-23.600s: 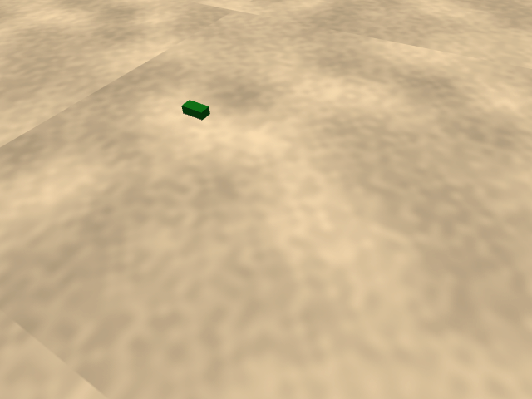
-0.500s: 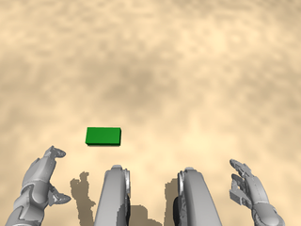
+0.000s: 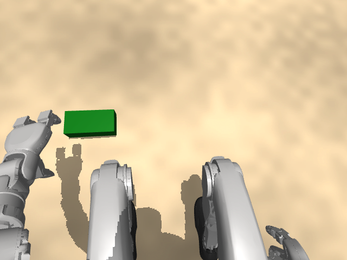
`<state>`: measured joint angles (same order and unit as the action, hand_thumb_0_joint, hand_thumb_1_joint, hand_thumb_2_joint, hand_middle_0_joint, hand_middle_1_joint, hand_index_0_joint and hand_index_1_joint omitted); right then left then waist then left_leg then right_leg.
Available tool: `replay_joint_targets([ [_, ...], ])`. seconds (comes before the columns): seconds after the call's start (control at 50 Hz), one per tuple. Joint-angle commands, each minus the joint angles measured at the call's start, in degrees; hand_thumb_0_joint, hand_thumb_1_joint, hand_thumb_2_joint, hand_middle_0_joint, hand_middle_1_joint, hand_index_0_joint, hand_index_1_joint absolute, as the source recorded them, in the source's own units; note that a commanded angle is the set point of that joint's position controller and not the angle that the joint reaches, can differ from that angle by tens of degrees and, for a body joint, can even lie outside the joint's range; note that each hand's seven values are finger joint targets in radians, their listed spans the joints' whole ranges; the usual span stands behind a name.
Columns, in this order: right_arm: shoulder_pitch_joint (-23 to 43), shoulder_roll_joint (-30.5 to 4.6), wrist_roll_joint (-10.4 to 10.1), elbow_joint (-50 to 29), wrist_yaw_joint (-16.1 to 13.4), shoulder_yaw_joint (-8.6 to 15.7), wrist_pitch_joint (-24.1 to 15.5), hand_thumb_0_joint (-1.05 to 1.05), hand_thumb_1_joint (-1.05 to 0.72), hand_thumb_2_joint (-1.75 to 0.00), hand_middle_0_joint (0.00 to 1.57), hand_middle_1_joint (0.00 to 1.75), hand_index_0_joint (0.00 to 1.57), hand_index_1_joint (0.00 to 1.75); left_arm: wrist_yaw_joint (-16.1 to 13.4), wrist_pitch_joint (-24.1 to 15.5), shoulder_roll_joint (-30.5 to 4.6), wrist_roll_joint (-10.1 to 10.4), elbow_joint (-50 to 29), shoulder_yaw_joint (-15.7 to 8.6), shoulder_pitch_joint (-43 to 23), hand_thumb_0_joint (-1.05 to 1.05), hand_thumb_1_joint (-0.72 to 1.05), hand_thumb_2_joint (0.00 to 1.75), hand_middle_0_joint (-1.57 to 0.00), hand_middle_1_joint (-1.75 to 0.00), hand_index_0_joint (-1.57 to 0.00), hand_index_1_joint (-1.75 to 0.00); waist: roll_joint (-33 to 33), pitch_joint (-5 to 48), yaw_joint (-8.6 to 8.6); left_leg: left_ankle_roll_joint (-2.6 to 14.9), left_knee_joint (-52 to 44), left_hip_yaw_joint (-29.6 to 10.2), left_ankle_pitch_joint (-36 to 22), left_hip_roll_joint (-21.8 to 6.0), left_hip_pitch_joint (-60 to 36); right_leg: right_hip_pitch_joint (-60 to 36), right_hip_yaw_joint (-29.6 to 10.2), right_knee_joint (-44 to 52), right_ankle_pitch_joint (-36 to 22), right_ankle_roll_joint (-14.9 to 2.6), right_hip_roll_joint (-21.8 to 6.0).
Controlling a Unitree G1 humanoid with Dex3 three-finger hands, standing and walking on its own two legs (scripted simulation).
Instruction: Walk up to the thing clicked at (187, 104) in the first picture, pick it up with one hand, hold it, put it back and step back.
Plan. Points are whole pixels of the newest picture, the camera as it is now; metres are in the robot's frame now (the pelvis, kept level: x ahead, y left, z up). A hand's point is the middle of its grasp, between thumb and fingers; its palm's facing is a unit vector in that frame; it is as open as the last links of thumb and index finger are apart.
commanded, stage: rise first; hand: left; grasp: from above
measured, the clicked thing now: (91, 123) +0.50 +0.28 -0.36
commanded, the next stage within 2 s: none
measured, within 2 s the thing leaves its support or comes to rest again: neither
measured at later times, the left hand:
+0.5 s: hand (57, 141) +0.39 +0.32 -0.21, palm faces -0.48 -0.06 -0.88, open 14.2 cm
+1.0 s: hand (65, 136) +0.42 +0.31 -0.24, palm faces -0.47 -0.06 -0.88, open 14.1 cm
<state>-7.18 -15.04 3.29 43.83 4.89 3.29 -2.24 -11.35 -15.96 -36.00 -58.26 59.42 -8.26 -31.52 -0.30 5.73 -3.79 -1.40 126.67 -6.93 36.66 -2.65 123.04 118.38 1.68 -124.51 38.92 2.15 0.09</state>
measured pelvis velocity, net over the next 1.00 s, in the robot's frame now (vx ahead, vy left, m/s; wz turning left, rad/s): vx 0.01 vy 0.00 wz -0.03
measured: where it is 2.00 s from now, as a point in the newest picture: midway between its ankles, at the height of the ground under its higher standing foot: (167, 241)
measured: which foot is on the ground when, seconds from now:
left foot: down 0.00-1.00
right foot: down 0.00-1.00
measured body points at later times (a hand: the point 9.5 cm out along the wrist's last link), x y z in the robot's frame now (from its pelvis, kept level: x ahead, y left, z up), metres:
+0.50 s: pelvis +0.00 +0.00 -0.05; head +0.22 +0.06 +0.34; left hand +0.41 +0.32 -0.16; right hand +0.10 -0.28 -0.17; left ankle +0.09 +0.14 -0.35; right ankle +0.10 -0.13 -0.35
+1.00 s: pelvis +0.01 +0.00 -0.07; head +0.24 +0.06 +0.32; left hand +0.44 +0.31 -0.19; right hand +0.10 -0.28 -0.19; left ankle +0.09 +0.14 -0.35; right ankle +0.10 -0.13 -0.35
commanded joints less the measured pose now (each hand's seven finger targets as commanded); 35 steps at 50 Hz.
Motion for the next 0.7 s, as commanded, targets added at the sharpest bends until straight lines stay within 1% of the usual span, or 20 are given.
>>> replay_joint_targets([
  [0.0, -6.97, -12.68, 0.74, -3.53, -0.49, 3.85, -0.46, 0.00, -0.89, -0.90, 0.20, 0.30, 0.20, 0.30, -4.39, -1.77, -18.68, -3.08, -5.68, -4.09, -16.20, 0.00, -0.58, 1.07, -0.05, -0.96, -0.04, -0.98, -9.27, 34.93, 0.51, 2.66, -13.81, 4.55, 0.21, 2.06, -27.40, -11.99, 4.88, 13.80, -1.70, -4.20, 1.58],
  [0.08, -7.36, -12.68, 1.39, -3.27, 0.06, 3.44, 0.00, 0.00, -0.89, -0.90, 0.20, 0.30, 0.20, 0.30, -6.06, -2.18, -17.19, -5.48, -2.93, -2.36, -18.55, 0.00, -0.58, 1.06, -0.05, -0.95, -0.04, -0.97, -9.60, 34.39, -0.40, 2.40, -12.59, 3.99, -2.01, 2.20, -27.20, -10.13, 5.68, 11.58, -4.18, -4.35, 1.55],
  [0.1, -7.42, -12.92, 1.65, -2.43, 0.15, 3.39, 0.08, 0.00, -0.90, -0.90, 0.20, 0.30, 0.20, 0.30, -6.27, -1.94, -16.25, -6.38, 0.90, -1.45, -17.22, 0.00, -0.58, 1.06, -0.05, -0.96, -0.04, -0.98, -9.98, 32.81, -0.73, 2.26, -12.41, 3.63, -1.60, 1.98, -27.08, -8.26, 6.03, 10.57, -4.04, -4.37, 1.52],
  [0.14, -6.84, -13.19, 1.84, -3.35, 0.30, 3.42, 0.17, 0.00, -0.89, -0.90, 0.20, 0.30, 0.20, 0.30, -7.05, -2.21, -18.79, -7.66, -0.64, -2.48, -20.05, 0.00, -0.57, 1.05, -0.05, -0.97, -0.04, -0.97, -11.09, 34.33, -0.21, 2.29, -11.32, 4.08, -2.51, 2.21, -26.83, -8.34, 5.80, 10.20, -4.85, -4.43, 1.54],
  [0.18, -8.08, -12.83, 2.36, -1.91, 0.66, 3.35, 0.68, 0.00, -0.90, -0.90, 0.20, 0.30, 0.20, 0.30, -7.75, -1.75, -18.06, -9.13, 4.35, -2.49, -17.51, 0.00, -0.57, 1.04, -0.05, -0.96, -0.05, -0.97, -9.18, 33.35, -0.67, 2.59, -9.88, 4.94, -3.63, 2.39, -25.09, -9.24, 5.72, 10.29, -5.61, -4.24, 1.70],
  [0.2, -8.18, -12.81, 2.56, -1.86, 0.86, 3.19, 0.76, 0.00, -0.90, -0.90, 0.20, 0.30, 0.20, 0.30, -8.17, -2.04, -19.30, -9.46, 3.81, -3.13, -18.74, 0.00, -0.56, 1.04, -0.06, -0.96, -0.05, -0.97, -9.52, 34.16, -0.70, 2.63, -9.32, 4.95, -3.89, 2.43, -24.61, -9.45, 5.76, 9.84, -5.77, -4.24, 1.68],
  [0.22, -7.98, -12.84, 2.77, -2.06, 1.01, 3.27, 0.74, 0.00, -0.90, -0.90, 0.20, 0.30, 0.20, 0.30, -8.42, -2.49, -18.81, -9.64, 1.12, -2.53, -22.06, 0.00, -0.56, 1.04, -0.06, -0.96, -0.05, -0.97, -10.72, 36.10, -0.88, 2.52, -8.90, 4.78, -5.21, 2.41, -26.05, -9.30, 5.84, 8.99, -6.98, -4.25, 1.65],
  [0.24, -8.03, -13.05, 2.89, -1.72, 1.03, 3.27, 0.85, 0.00, -0.90, -0.90, 0.20, 0.30, 0.20, 0.30, -8.69, -2.28, -19.59, -10.70, 3.64, -2.66, -21.38, 0.00, -0.55, 1.02, -0.05, -0.98, -0.05, -0.98, -11.45, 35.88, -0.92, 2.43, -8.94, 4.70, -5.02, 2.35, -26.32, -8.50, 5.98, 8.73, -6.72, -4.36, 1.77],
  [0.28, -7.23, -13.04, 3.18, -1.86, 1.27, 3.04, 0.67, 0.00, -0.90, -0.90, 0.20, 0.30, 0.20, 0.30, -9.25, -2.88, -18.26, -11.11, 3.41, -1.19, -24.20, 0.00, -0.55, 1.02, -0.06, -0.97, -0.05, -0.97, -11.57, 33.57, -2.26, 2.48, -8.35, 4.10, -3.53, 2.15, -25.13, -6.57, 6.35, 7.84, -5.83, -4.15, 1.64],
  [0.34, -7.43, -13.40, 3.72, -1.06, 1.34, 2.98, 0.88, 0.00, -0.90, -0.90, 0.20, 0.30, 0.20, 0.30, -10.56, -3.40, -20.33, -12.63, 6.29, -2.80, -23.83, 0.00, -0.55, 1.02, -0.06, -0.96, -0.06, -0.97, -10.61, 34.25, -2.08, 2.53, -6.95, 4.30, -4.36, 2.13, -24.39, -6.24, 6.44, 7.06, -6.28, -4.06, 1.72],
  [0.38, -7.45, -13.15, 4.24, -0.48, 1.49, 2.79, 0.94, 0.00, -0.90, -0.90, 0.20, 0.30, 0.20, 0.30, -11.38, -3.75, -20.52, -13.52, 7.26, -2.72, -24.33, 0.00, -0.54, 1.01, -0.06, -0.98, -0.06, -0.97, -11.34, 34.10, -2.38, 2.51, -6.29, 4.45, -4.63, 2.08, -24.27, -5.59, 6.51, 6.56, -6.58, -4.05, 1.73],
  [0.4, -7.19, -12.99, 4.47, -0.43, 1.57, 2.77, 0.87, 0.00, -0.90, -0.90, 0.20, 0.30, 0.20, 0.30, -11.53, -3.90, -18.98, -13.76, 7.36, -1.40, -25.26, 0.00, -0.55, 1.02, -0.07, -0.97, -0.06, -0.97, -11.57, 33.75, -2.91, 2.57, -5.83, 4.76, -4.70, 2.24, -23.63, -5.67, 6.50, 6.31, -6.63, -4.06, 1.78],
  [0.42, -7.27, -13.03, 4.71, -0.35, 1.65, 2.72, 0.87, 0.00, -0.90, -0.90, 0.20, 0.30, 0.20, 0.30, -11.92, -4.14, -19.24, -14.20, 7.35, -1.47, -26.12, 0.00, -0.54, 1.00, -0.06, -0.98, -0.07, -0.98, -11.74, 34.13, -3.15, 2.64, -5.30, 4.89, -5.10, 2.28, -23.31, -5.77, 6.56, 6.09, -7.12, -3.99, 1.83],
  [0.46, -6.28, -12.89, 4.72, -0.86, 1.48, 2.49, 0.75, 0.00, -0.90, -0.90, 0.20, 0.30, 0.20, 0.30, -12.72, -4.27, -20.88, -14.78, 6.03, -2.16, -27.40, 0.00, -0.55, 1.01, -0.07, -0.97, -0.07, -0.97, -11.89, 35.99, -2.19, 2.65, -4.51, 5.42, -6.01, 2.44, -23.88, -6.74, 6.16, 6.33, -7.79, -3.94, 1.92],
  [0.48, -7.64, -13.13, 5.21, 0.21, 1.61, 2.44, 0.91, 0.00, -0.90, -0.90, 0.20, 0.30, 0.20, 0.30, -13.15, -4.13, -20.70, -15.27, 8.77, -2.44, -25.85, 0.00, -0.54, 1.00, -0.07, -0.98, -0.07, -0.98, -11.97, 35.72, -2.90, 2.67, -4.07, 5.36, -6.48, 2.41, -23.37, -6.92, 6.44, 5.70, -8.30, -3.81, 2.03],
  [0.5, -6.70, -13.28, 5.21, -0.13, 1.64, 2.54, 0.80, 0.00, -0.90, -0.90, 0.20, 0.30, 0.20, 0.30, -13.56, -4.29, -20.40, -15.00, 8.58, -2.41, -26.55, 0.00, -0.53, 1.00, -0.07, -0.97, -0.07, -0.97, -10.66, 35.29, -3.06, 2.65, -4.26, 4.86, -4.80, 2.34, -22.62, -5.40, 6.73, 5.48, -6.54, -3.88, 2.11],
  [0.56, -5.99, -12.86, 5.78, -0.23, 1.64, 1.93, 0.69, 0.00, -0.90, -0.90, 0.20, 0.30, 0.20, 0.30, -14.39, -4.16, -19.93, -16.08, 10.90, -1.36, -27.65, 0.00, -0.55, 1.01, -0.06, -0.99, -0.06, -0.99, -11.18, 33.34, -3.43, 2.78, -4.00, 5.06, -3.15, 2.59, -20.96, -4.53, 6.78, 5.35, -5.12, -4.00, 2.10],
  [0.58, -5.70, -13.01, 5.64, 0.00, 1.59, 2.05, 0.66, 0.00, -0.90, -0.90, 0.20, 0.30, 0.20, 0.30, -14.64, -4.03, -20.60, -15.84, 11.35, -1.81, -27.82, 0.00, -0.55, 1.01, -0.06, -1.00, -0.06, -0.99, -9.97, 33.39, -3.27, 2.88, -3.67, 4.96, -2.35, 2.45, -20.31, -3.96, 6.81, 5.54, -4.36, -3.95, 2.19],
  [0.62, -6.00, -13.08, 6.10, 0.02, 1.57, 1.71, 0.47, 0.00, -0.90, -0.90, 0.20, 0.30, 0.20, 0.30, -15.47, -3.97, -21.31, -15.74, 11.11, -2.76, -28.43, 0.00, -0.54, 1.01, -0.06, -0.99, -0.06, -0.99, -12.10, 34.95, -2.96, 2.77, -3.03, 5.23, -4.25, 2.58, -21.40, -4.83, 6.67, 4.54, -6.25, -3.77, 2.02],
  [0.68, -6.20, -12.87, 6.38, 0.39, 1.57, 1.60, 0.28, 0.00, -0.90, -0.90, 0.20, 0.30, 0.20, 0.30, -15.87, -3.20, -20.14, -15.79, 12.18, -1.96, -28.52, 0.00, -0.54, 1.01, -0.06, -1.00, -0.06, -0.99, -9.94, 35.16, -3.72, 2.95, -1.94, 5.16, -5.14, 2.54, -20.56, -5.58, 6.58, 4.60, -7.53, -3.65, 2.13],
])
